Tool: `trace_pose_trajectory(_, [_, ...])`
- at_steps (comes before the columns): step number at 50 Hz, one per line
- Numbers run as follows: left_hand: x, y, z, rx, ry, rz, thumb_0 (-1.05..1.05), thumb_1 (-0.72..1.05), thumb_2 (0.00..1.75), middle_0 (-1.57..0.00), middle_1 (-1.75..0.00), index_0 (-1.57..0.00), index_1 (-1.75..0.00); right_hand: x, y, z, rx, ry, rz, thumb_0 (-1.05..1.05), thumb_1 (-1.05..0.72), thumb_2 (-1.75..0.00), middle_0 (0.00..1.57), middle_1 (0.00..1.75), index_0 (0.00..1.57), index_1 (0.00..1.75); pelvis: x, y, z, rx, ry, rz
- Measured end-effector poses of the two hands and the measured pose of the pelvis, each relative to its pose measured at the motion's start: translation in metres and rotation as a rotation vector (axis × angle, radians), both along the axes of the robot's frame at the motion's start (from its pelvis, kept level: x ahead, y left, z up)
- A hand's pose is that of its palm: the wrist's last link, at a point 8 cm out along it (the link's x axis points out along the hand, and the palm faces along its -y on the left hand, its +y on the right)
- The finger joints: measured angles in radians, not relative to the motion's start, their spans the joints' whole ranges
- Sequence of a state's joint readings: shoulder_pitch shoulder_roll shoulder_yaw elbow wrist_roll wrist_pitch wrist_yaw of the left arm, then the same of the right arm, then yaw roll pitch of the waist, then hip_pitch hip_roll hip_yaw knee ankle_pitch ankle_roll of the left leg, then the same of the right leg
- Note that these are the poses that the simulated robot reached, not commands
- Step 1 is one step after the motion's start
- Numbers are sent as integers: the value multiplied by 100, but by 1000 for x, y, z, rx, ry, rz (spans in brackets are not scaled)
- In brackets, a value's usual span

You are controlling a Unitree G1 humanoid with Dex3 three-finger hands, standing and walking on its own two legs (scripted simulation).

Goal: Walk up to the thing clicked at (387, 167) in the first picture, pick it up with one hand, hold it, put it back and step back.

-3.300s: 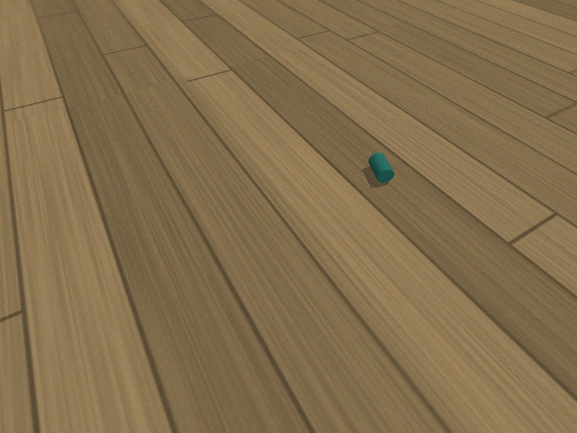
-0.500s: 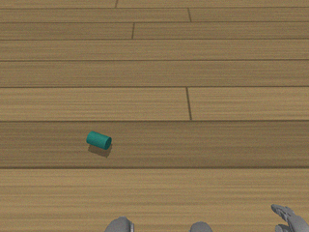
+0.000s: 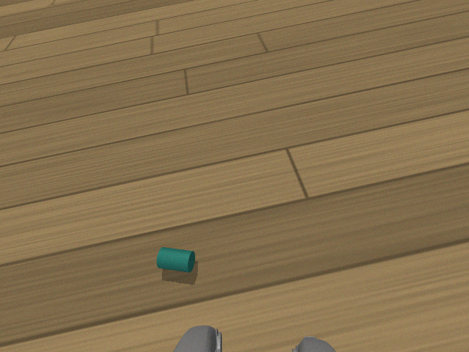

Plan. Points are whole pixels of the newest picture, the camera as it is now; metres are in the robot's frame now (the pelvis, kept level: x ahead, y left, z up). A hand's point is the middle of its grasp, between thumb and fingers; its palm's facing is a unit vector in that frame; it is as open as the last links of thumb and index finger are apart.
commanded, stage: walk up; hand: left
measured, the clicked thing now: (176, 259) +0.59 +0.34 -0.70
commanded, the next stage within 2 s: none
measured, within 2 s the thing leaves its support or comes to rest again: neither
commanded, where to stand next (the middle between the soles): +0.16 +0.23 m, yaw -13 degrees
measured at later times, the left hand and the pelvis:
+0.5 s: hand out of the picture +0.15 +0.51 -0.13, palm faces -0.17 -0.84 -0.51, open 7.4 cm; pelvis +0.04 +0.23 +0.01, yaw -8 degrees
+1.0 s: hand out of the picture +0.24 +0.57 -0.14, palm faces -0.22 -0.89 -0.39, open 7.4 cm; pelvis +0.07 +0.32 +0.00, yaw -14 degrees
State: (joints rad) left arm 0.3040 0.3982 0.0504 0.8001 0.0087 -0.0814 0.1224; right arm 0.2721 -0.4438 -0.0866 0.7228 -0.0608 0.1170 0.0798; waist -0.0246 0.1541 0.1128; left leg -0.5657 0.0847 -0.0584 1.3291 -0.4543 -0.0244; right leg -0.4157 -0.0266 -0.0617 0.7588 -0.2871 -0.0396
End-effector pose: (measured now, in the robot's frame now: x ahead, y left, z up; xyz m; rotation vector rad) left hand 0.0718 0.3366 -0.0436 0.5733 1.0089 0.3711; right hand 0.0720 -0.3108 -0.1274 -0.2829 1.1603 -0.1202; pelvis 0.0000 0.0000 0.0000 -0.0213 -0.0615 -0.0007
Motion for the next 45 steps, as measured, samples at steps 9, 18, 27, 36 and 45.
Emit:
trace_pose_trajectory(9, [-8, 118, -7, 62, 103, -46, 0, 90, 90, -21, -30, -21, -30, 14, 54, 8, -97, -60, -23, 0, -90, -90, 20, 30, 20, 30, 2, 95, -16, 6, 40, -62])
trace_pose_trajectory(18, [28, 219, -43, 29, 165, -20, 1, 91, 90, -21, -30, -20, -30, -49, 162, 18, -130, 47, -148, 0, -90, -90, 20, 30, 20, 30, 21, 189, -17, -3, 30, -108])
trace_pose_trajectory(27, [97, 210, -38, -125, 154, -172, 1, 91, 90, -21, -30, -21, -30, -90, 241, 26, -67, 179, -241, 0, -90, -90, 21, 30, 21, 30, 44, 239, 8, 11, 40, -141])
trace_pose_trajectory(36, [151, 212, -40, -189, 24, -226, 0, 90, 90, -21, -30, -21, -30, -48, 277, 12, -54, 133, -261, 1, -90, -90, 20, 30, 21, 30, 60, 267, 3, 15, 3, -187])
trace_pose_trajectory(45, [167, 254, -52, -232, 64, -246, 0, 90, 90, -21, -30, -21, -30, 12, 297, 29, -136, -71, -235, 0, -90, -90, 20, 30, 21, 30, 74, 314, -1, 60, -9, -229])
